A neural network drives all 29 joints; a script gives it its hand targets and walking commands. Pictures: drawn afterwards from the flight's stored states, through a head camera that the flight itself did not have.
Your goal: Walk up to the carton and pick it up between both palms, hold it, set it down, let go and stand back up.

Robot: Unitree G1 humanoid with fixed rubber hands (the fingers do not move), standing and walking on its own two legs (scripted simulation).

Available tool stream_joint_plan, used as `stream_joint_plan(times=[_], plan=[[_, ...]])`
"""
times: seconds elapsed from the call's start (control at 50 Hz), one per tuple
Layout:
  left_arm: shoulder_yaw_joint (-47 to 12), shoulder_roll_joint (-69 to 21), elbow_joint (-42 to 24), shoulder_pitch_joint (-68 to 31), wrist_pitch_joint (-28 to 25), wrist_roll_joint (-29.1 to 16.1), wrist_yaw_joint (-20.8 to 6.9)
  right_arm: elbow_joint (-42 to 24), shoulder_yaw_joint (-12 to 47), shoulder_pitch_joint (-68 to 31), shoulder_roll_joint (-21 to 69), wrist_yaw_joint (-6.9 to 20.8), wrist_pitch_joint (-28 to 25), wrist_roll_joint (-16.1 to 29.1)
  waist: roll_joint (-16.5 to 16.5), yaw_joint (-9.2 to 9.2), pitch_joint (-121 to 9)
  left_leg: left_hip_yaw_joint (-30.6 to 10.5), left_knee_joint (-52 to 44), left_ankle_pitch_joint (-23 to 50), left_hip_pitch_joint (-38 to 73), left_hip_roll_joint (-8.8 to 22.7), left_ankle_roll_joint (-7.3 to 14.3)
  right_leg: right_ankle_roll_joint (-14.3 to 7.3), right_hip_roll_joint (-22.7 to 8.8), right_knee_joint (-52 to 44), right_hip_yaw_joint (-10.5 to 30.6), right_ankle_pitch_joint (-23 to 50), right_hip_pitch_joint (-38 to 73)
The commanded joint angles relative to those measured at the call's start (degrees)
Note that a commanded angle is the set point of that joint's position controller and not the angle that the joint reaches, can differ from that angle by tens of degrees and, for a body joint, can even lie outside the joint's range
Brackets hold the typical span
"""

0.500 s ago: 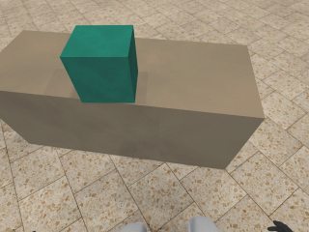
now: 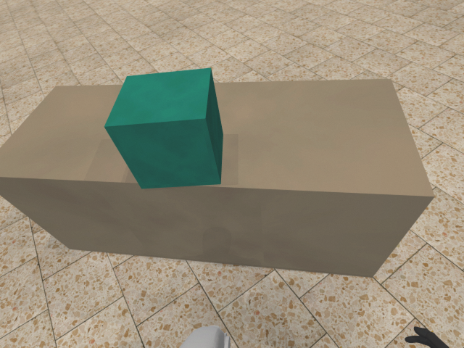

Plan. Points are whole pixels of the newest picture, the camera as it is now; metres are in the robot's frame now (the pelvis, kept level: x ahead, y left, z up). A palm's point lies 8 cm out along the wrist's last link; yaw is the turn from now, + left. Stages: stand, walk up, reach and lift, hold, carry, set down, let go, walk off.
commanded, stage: walk up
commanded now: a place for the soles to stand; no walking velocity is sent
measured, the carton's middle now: (174, 131) +0.66 +0.20 -0.05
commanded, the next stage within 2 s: none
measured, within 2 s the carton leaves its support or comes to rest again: neither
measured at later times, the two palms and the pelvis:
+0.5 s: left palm out of the picture +0.07 +0.50 -0.08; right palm out of the picture +0.14 -0.17 -0.10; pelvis +0.04 +0.15 +0.00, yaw +0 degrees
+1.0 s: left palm out of the picture +0.10 +0.56 -0.04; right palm (321, 347) +0.15 -0.12 -0.13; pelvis +0.06 +0.20 -0.01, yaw -4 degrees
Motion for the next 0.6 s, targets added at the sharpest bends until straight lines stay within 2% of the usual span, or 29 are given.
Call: stream_joint_plan(times=[0.0, 0.02, 0.04, 0.06, 0.08, 0.1, 0.12, 0.14, 0.16, 0.18, 0.2, 0.24, 0.26, 0.28, 0.3, 0.32, 0.34, 0.36, 0.38, 0.4, 0.42, 0.44, 0.46, 0.48, 0.5, 0.52, 0.54, 0.56, 0.58], plan=[[5.1, 23.0, -4.8, 0.0, -1.3, 1.5, 0.7, -5.3, -6.4, -3.7, -9.2, 1.2, 0.3, -0.4, -14.4, -0.41, -2.0, -1.7, -3.5, -0.6, -4.0, 5.5, -0.4, -14.0, -16.3, -12.6, 15.7, 3.3, 0.0], [5.4, 23.1, -4.6, -0.4, -1.1, 1.5, 0.7, -5.6, -6.6, -4.4, -9.8, 0.9, -0.1, -0.2, -14.5, -0.1, -1.7, -1.5, -8.3, -1.9, -1.9, 5.6, -0.1, -14.2, -17.0, -11.4, 16.4, 5.0, -2.2], [5.0, 23.0, -4.8, -0.8, -1.0, 1.5, 0.6, -5.2, -7.2, -3.8, -10.5, 0.5, -0.2, -0.1, -13.7, -0.8, -2.1, 0.0, -10.8, -1.7, 0.5, 4.7, 0.6, -13.6, -16.3, -8.9, 15.8, 5.1, -2.4], [4.7, 22.0, -4.4, -1.8, -0.9, 1.2, 0.5, -4.7, -7.4, -1.4, -10.4, 0.2, -0.8, -0.4, -14.3, -2.1, -3.3, 1.3, -15.7, 1.7, 3.1, 4.1, 0.8, -12.2, -13.8, -5.5, 12.2, 7.5, -1.7], [4.1, 20.5, -4.9, -4.4, -0.4, 1.0, 0.4, -3.1, -7.6, 3.3, -9.9, -0.3, -1.3, -0.3, -12.7, -5.69, -3.8, -0.6, -24.6, 5.6, 10.5, 5.1, 0.4, -9.6, -12.8, 2.3, 8.8, 15.1, -5.5], [2.7, 15.0, -4.9, -3.2, 0.2, 0.6, 0.4, -1.5, -8.4, 9.1, -11.8, -0.8, -2.4, -0.6, -2.6, -7.59, -5.4, -5.2, -33.6, 3.7, 19.4, 4.6, -0.2, -5.2, -6.5, 17.6, 3.1, 14.9, -10.8], [0.5, 9.7, -5.0, 2.0, 0.2, 0.3, 0.4, 0.3, -9.0, 9.0, -15.7, -1.5, -2.9, -1.3, 13.1, -5.71, -4.5, -17.3, -40.0, 13.0, 22.6, 11.3, 0.2, -2.3, 5.0, 27.4, -1.2, -11.2, -21.3], [0.8, 9.2, -4.2, 3.5, 0.9, 0.2, 0.9, -1.0, -8.9, 7.2, -15.9, -1.9, -3.2, -0.7, 10.8, -5.7, -4.9, -24.1, -40.1, 15.4, 24.6, 15.4, 2.6, -1.4, 7.8, 29.9, 2.0, -17.3, -27.7], [0.9, 11.3, -2.4, 4.2, 1.5, 0.0, 1.0, -2.6, -8.1, 4.4, -14.5, -2.2, -2.9, -0.8, 6.4, -4.05, -5.8, -22.7, -40.3, 7.7, 22.7, 15.2, 4.3, -2.2, 5.6, 30.0, 3.8, -14.1, -26.6], [1.3, 13.4, -2.2, 3.2, 1.3, 0.3, 0.8, -3.4, -7.9, 2.9, -15.0, -1.9, -2.3, 0.7, 4.4, -5.19, -4.0, -24.1, -44.3, -3.1, 18.1, 17.4, 5.2, -3.0, 4.5, 30.4, 4.6, -11.8, -25.3], [2.0, 15.8, -2.8, 2.1, 1.2, -0.2, 1.0, -4.3, -8.0, 0.1, -15.7, -1.9, -2.1, 0.6, 5.8, -5.26, -2.7, -21.5, -44.1, -3.3, 16.1, 16.1, 5.1, -3.0, 3.3, 31.1, 5.3, -9.1, -24.1], [1.9, 14.6, -1.9, 2.7, 1.3, -1.2, 0.8, -5.2, -7.3, 0.1, -11.0, -2.5, -2.4, -0.4, 3.5, -3.34, 1.9, -13.1, -38.9, 15.0, 15.5, 11.9, 2.6, -1.8, 2.4, 26.7, 4.6, -5.4, -24.6], [2.0, 13.8, -2.0, 5.3, 1.3, -1.1, 0.4, -5.3, -6.6, 1.7, -10.2, -2.7, -2.6, 0.1, 3.9, -3.27, -1.8, -11.2, -36.0, 22.0, 18.6, 11.6, 0.9, -1.4, 3.1, 25.7, 5.5, -4.5, -22.5], [1.8, 13.3, -1.6, 6.4, 1.3, -1.5, 0.5, -5.1, -7.1, 2.4, -9.5, -2.8, -2.9, 0.3, 4.0, -3.31, -2.2, -8.9, -36.5, 25.0, 19.2, 10.4, 0.2, -1.6, 2.5, 24.3, 4.8, -2.7, -21.1], [1.4, 13.3, -1.8, 6.1, 1.2, -1.4, 0.5, -5.2, -6.8, 2.6, -9.0, -3.0, -2.9, 0.4, 4.9, -3.14, -2.2, -8.4, -33.9, 28.9, 23.8, 9.6, 3.5, -1.2, 3.1, 22.2, 3.5, -2.3, -23.2], [1.1, 12.5, -0.5, 7.4, 1.2, -1.4, 0.5, -5.7, -6.6, 3.4, -8.8, -3.1, -2.8, 0.3, 3.1, -3.55, -4.2, -8.5, -32.6, 33.5, 26.0, 9.8, 3.6, -0.9, 3.5, 20.7, 2.8, -3.4, -22.2], [1.3, 12.8, -1.0, 6.0, 1.0, -1.2, 0.8, -5.9, -6.5, 3.4, -8.0, -2.9, -2.9, 0.7, 0.8, -4.27, -4.3, -7.3, -32.1, 34.2, 25.2, 11.3, 5.4, -0.8, 3.2, 19.2, 0.9, -2.9, -21.3], [1.0, 12.3, -0.7, 6.1, 1.1, -1.2, 0.8, -6.4, -6.3, 2.3, -8.2, -2.9, -2.7, 0.0, 2.2, -4.29, -4.5, -6.9, -32.1, 34.5, 24.6, 10.3, 5.5, -0.5, 3.2, 16.1, -0.9, -2.5, -20.5], [1.2, 13.3, -0.6, 6.8, 1.4, -0.9, 0.9, -6.6, -6.2, 1.9, -9.3, -2.9, -2.7, 0.3, 3.0, -4.26, -4.5, -7.4, -32.4, 30.8, 22.2, 10.1, 3.6, -1.0, 3.4, 16.9, 0.1, -2.4, -19.2], [1.8, 14.2, 0.0, 6.1, 1.6, -1.1, 0.9, -6.6, -6.3, 0.6, -8.4, -2.8, -2.3, 0.2, 1.0, -3.32, -1.5, -9.0, -35.9, 19.1, 17.6, 9.5, 4.1, -0.6, 2.7, 17.2, -0.3, -1.0, -18.3], [1.6, 13.8, -0.4, 7.1, 1.8, -1.3, 0.8, -7.1, -6.6, 0.2, -9.5, -2.6, -2.2, 0.0, 1.4, -3.25, -2.3, -9.5, -36.9, 14.1, 18.3, 10.5, 4.4, -1.1, 3.0, 16.2, -0.6, -1.7, -17.6], [1.8, 13.6, 0.0, 7.6, 1.9, -1.1, 1.0, -6.7, -6.6, -0.7, -9.2, -2.7, -1.8, 0.0, 1.9, -3.55, -0.9, -8.5, -36.2, 15.0, 17.7, 9.3, 2.1, -0.9, 3.2, 15.3, -1.0, -0.7, -17.7], [1.7, 13.8, -0.6, 7.0, 1.9, -0.9, 1.1, -6.6, -6.4, 0.1, -8.4, -2.8, -1.8, -0.1, -0.4, -3.5, -1.4, -11.7, -36.0, 14.2, 16.5, 10.9, 3.7, -1.4, 1.9, 14.9, -0.5, -1.8, -16.0], [2.4, 14.3, -0.1, 8.9, 2.0, -0.9, 1.2, -7.0, -6.8, -1.2, -9.5, -2.6, -1.5, -0.2, 1.6, -2.73, -1.0, -10.3, -34.9, 16.6, 16.8, 9.8, 2.3, -1.7, 1.8, 12.9, 0.0, -3.6, -15.2], [2.3, 14.2, 0.9, 10.4, 1.9, -0.9, 1.4, -6.7, -6.8, -0.5, -9.7, -2.6, -1.4, -1.1, 1.6, -2.46, -3.9, -11.8, -32.6, 17.1, 18.2, 11.2, 4.8, -1.5, 0.5, 11.6, -0.2, -5.9, -14.1], [2.3, 13.9, 0.5, 9.3, 1.4, -0.9, 1.7, -7.3, -6.8, -0.2, -9.0, -2.6, -1.2, -1.4, -0.9, -2.19, -4.5, -14.6, -32.0, 15.1, 17.0, 12.0, 6.7, -2.1, 0.3, 9.1, 0.0, -6.6, -11.3], [2.4, 13.0, 1.3, 10.6, 0.9, -0.1, 1.6, -7.8, -7.1, -2.3, -9.2, -2.1, -1.2, -1.1, -1.0, -0.29, -4.6, -13.1, -31.0, 13.4, 12.0, 13.1, 9.2, -2.7, -0.6, 4.7, -3.0, -2.2, -6.0], [2.6, 12.8, 2.9, 15.3, 0.3, 0.0, 1.5, -8.9, -6.2, -7.3, -8.2, -1.7, -0.9, -0.8, -6.7, 3.67, -6.0, -10.7, -25.8, 13.3, 6.4, 12.1, 7.6, -3.4, -0.9, -6.3, -2.0, 1.8, 5.8], [3.5, 16.2, 3.1, 19.5, -0.3, 0.1, 2.0, -8.9, -5.2, -7.6, -6.3, -1.7, -1.0, -0.1, -9.6, 7.71, -7.3, -4.6, -12.3, 21.1, 1.6, 6.8, 5.0, -4.3, -1.8, -13.6, 3.7, 5.3, 14.6]])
